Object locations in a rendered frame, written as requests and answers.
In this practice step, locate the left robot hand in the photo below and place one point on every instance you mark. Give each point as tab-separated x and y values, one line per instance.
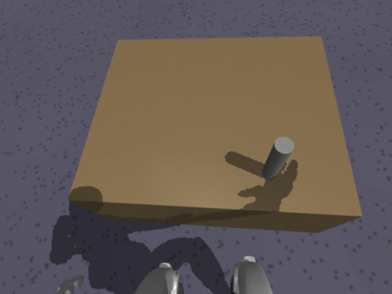
69	286

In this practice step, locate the can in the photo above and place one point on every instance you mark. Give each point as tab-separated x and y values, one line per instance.
278	156

